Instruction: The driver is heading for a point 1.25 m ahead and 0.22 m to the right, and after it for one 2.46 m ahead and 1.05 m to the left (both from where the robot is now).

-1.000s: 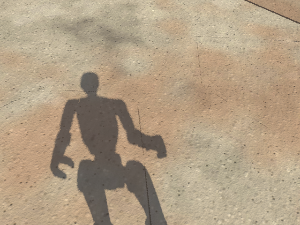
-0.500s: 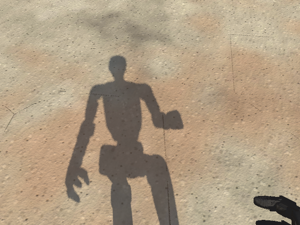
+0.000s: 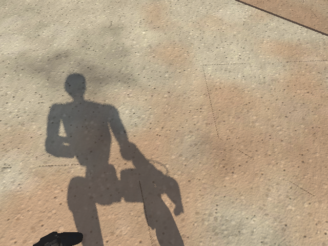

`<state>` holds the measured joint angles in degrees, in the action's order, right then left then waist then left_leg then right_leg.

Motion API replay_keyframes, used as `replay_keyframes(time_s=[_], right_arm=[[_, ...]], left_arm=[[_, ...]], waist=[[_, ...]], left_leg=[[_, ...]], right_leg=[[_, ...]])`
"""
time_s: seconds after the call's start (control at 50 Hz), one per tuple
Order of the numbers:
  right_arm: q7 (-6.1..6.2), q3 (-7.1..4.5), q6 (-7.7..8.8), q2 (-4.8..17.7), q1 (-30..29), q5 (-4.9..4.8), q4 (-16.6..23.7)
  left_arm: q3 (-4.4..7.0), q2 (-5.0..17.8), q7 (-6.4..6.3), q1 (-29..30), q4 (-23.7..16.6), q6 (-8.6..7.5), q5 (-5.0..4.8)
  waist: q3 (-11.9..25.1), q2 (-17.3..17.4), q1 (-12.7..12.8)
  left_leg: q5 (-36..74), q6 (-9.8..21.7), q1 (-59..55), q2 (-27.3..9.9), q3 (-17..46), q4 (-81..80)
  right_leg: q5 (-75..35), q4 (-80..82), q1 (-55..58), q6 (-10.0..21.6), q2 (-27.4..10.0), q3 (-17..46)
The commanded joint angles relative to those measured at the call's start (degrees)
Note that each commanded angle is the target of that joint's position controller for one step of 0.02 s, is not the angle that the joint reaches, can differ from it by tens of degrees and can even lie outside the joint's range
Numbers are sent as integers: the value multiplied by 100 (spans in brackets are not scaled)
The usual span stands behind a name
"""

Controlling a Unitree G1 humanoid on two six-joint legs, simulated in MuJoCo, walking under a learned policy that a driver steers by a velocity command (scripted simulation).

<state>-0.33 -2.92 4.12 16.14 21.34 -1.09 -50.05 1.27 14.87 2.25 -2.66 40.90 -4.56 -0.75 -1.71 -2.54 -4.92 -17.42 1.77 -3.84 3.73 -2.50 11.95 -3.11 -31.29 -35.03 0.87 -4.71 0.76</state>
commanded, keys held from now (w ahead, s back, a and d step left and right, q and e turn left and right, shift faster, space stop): w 1.00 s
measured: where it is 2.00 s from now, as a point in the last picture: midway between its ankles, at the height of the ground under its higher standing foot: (157, 114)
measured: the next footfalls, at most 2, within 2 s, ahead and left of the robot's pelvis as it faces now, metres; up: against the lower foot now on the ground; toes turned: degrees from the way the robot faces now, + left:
right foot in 0.08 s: +0.23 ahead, -0.13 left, +0.00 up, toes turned -2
left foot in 0.62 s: +0.52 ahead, +0.11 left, +0.00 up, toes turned +2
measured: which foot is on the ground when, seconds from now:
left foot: down 0.00-0.08, up 0.10-0.60, down 0.62-1.00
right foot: up 0.00-0.06, down 0.08-0.64, up 0.66-1.00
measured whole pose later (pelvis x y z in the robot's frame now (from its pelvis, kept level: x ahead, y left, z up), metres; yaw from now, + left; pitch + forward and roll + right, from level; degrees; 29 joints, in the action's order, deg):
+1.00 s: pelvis +0.56 +0.02 +0.01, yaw +0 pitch +1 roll +2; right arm -0.5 -2.5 4.7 15.4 19.4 -0.6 -52.2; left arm 2.4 15.9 0.7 -5.6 44.4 -3.9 -0.6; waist -1.0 -2.7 -4.3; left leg -12.4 3.1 0.7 3.9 -2.6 11.6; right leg -3.3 -36.2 -37.4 -0.8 -6.7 1.9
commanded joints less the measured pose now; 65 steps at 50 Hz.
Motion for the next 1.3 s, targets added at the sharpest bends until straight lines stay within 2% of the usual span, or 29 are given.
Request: replay_keyframes(time_s=[0.02, 0.06, 0.08, 0.1, 0.12, 0.14, 0.18, 0.28, 0.4, 0.5, 0.56, 0.6, 0.62, 0.64, 0.66, 0.68, 0.7, 0.74, 0.82, 0.94, 1.04, 1.1, 1.14, 1.16, 1.18, 1.2, 1.22, 1.24, 1.3], right_arm=[[64, -263, -60, 1078, 78, -17, 142], [89, -233, -137, 1059, -91, 25, 166], [109, -112, -132, 805, -17, 141, 302], [34, 114, 0, 10, 809, 120, 378], [-2, 3, 131, 595, 452, -4, 274], [-29, -92, 209, 916, -138, -156, 471], [14, -83, 232, 805, -672, -29, 588], [48, -33, -35, 437, -553, 74, 555], [-23, 38, 45, 278, -1740, 83, 857], [-166, 44, 122, 336, -2480, 14, 1123], [-238, -11, 160, 499, -2330, 18, 1132], [-197, -195, 168, 813, -1219, 41, 795], [-139, -324, 155, 1147, -214, 84, 546], [-103, -468, 108, 1745, 342, 148, 443], [-122, -340, 94, 1267, 411, 58, 417], [-118, -241, 99, 997, -25, 35, 467], [-111, -193, 93, 836, -436, 51, 548], [-135, -93, 127, 517, -947, 140, 601], [-111, -145, 228, 689, -917, 124, 435], [16, -174, 155, 894, -411, 53, 146], [48, -209, 12, 978, 30, -6, -151], [87, -257, -80, 1080, -73, -14, -193], [102, -190, -136, 930, -194, 31, -136], [80, -33, -71, 477, 216, 125, 24], [39, 95, 55, 90, 575, 118, -53], [-10, -62, 155, 730, 75, -44, -4], [-29, -104, 217, 880, -399, -142, 159], [-1, -105, 232, 838, -655, -82, 193], [23, -111, 79, 549, -438, 12, 110]], left_arm=[[183, 655, 69, 335, -504, -116, -7], [390, 1019, 6, -964, -150, -108, 7], [506, 1402, -60, -2004, 56, -81, 56], [599, 1869, -41, -2280, 175, -66, 92], [449, 1234, -40, -2309, 146, -61, 27], [371, 1035, -62, -1866, 91, -67, 39], [302, 801, -63, -1212, 16, -74, 96], [310, 814, -63, -1137, 170, -211, 73], [352, 1017, -187, -1540, 431, -116, 24], [385, 1106, -217, -2009, 741, 17, -29], [429, 1193, -264, -1946, 815, 109, -46], [409, 1173, -289, -1758, 789, 173, -30], [304, 955, -307, -1785, 686, 176, 53], [107, 325, -252, -2413, 527, 61, 93], [135, 546, -227, -2277, 614, -72, 12], [264, 999, -185, -1791, 475, -156, -157], [260, 1001, -188, -1440, 383, -187, -176], [303, 900, -226, -1324, 381, -115, -27], [252, 594, -261, -1340, 357, 76, 41], [162, 373, -181, -157, 31, -6, 35], [156, 462, -29, 501, -257, -68, -23], [226, 658, 23, 174, -222, -99, -10], [458, 1077, -45, -1297, 216, -94, 24], [582, 1592, -89, -2081, 342, -76, 129], [576, 1591, -58, -2342, 448, -42, 55], [430, 1115, -63, -2177, 416, -46, 10], [379, 993, -79, -1696, 334, -50, 12], [345, 888, -79, -1326, 276, -53, 58], [286, 650, -52, -948, 269, -125, 128]], waist=[[-130, 647, 266], [726, 666, 971], [1616, 188, 1320], [2365, -1389, 858], [2390, -937, 1148], [1429, -625, 1112], [547, 71, 785], [237, -69, 401], [-101, -38, 768], [-266, -61, 983], [-124, -179, 766], [561, -165, 149], [1348, 116, -234], [2111, 1486, -23], [2358, 1595, -168], [1417, 1212, -121], [886, 860, 34], [325, 743, 385], [161, 696, 586], [-100, 553, 195], [-276, 566, 37], [-43, 696, 333], [926, 551, 1048], [1846, -332, 1081], [2376, -1399, 993], [1846, -832, 1132], [1063, -552, 1019], [644, -156, 873], [356, -250, 456]], left_leg=[[3054, 793, -203, -1846, 736, 289], [4624, 558, 37, -1466, 415, 1887], [3287, 361, 1201, -1157, 218, 3588], [-772, -47, 3617, -6, 278, 5668], [-1541, -3, 4309, -138, 1080, 6346], [-1129, 71, 4706, -443, 980, 6444], [-273, 49, 4398, -934, 718, 5800], [389, -189, 3898, -1200, 646, 4843], [2195, -296, 3947, -1019, 408, 2686], [2094, -136, 4051, -837, 375, 1884], [1476, 97, 3713, -713, 322, 1649], [1411, 359, 2088, -385, 9, 1430], [1556, 650, 425, -933, 573, 1695], [758, 1579, -1779, -2367, 3171, 1451], [-24, 1771, -1957, -2610, 4473, 643], [-303, 1466, -1249, -2421, 3673, 509], [-35, 1276, -433, -2190, 2933, 390], [787, 1106, 833, -1767, 2056, 1], [1764, 1249, 1452, -1599, 1315, -452], [1907, 996, 1201, -1352, 628, -572], [1993, 930, 265, -1767, 751, -206], [3115, 767, -108, -1878, 759, 379], [4110, 495, 450, -1382, 362, 2172], [2423, 175, 2301, -797, 58, 4233], [-1513, -16, 3868, 20, 496, 5610], [-1554, 83, 4495, -318, 990, 6183], [-1005, 156, 4726, -620, 796, 6122], [-494, 146, 4554, -870, 666, 5847], [126, 12, 3781, -1187, 680, 5238]], right_leg=[[574, 227, 136, 236, 158, -75], [599, 377, 1988, 540, 498, -396], [353, 74, 3840, 875, -373, 543], [1664, 675, 5836, 1874, -1721, 3469], [2377, 1307, 5853, 1816, -1727, 4186], [2195, 1412, 5132, 1544, -1546, 3273], [961, 1662, 3598, 1339, -1114, 2086], [62, 2336, 2585, 1408, -823, 1086], [159, 2515, 2700, 1108, -500, 322], [115, 2213, 3524, 1055, -854, 397], [-648, 1755, 3988, 909, -1045, 461], [-2161, 445, 3813, 695, -706, 158], [-1403, -975, 2911, 505, -420, -57], [1343, -3211, 486, 42, 569, -285], [3672, -4035, -384, 43, 746, 519], [3368, -4340, -903, 132, 383, 601], [2823, -4129, -857, 171, 68, 412], [2105, -3459, -310, 104, -302, 357], [1480, -2806, -73, -137, -398, 251], [-212, -646, -32, -198, -170, 2], [60, 84, -229, 2, -29, 53], [701, 270, 374, 242, 165, -83], [556, 342, 2588, 564, 319, -243], [703, 180, 4801, 1204, -996, 1539], [1794, 1050, 5826, 1760, -1761, 3769], [2478, 1327, 5479, 1525, -1610, 3634], [2226, 1481, 4665, 1333, -1455, 2877], [1698, 1653, 3889, 1254, -1244, 2322], [759, 2150, 2765, 1254, -877, 1473]])
Keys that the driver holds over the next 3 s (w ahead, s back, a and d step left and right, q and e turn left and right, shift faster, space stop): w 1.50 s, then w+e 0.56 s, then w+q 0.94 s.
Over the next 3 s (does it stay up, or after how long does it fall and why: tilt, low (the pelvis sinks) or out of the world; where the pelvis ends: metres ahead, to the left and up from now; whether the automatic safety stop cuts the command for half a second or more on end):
stays up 1.65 -0.08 0.01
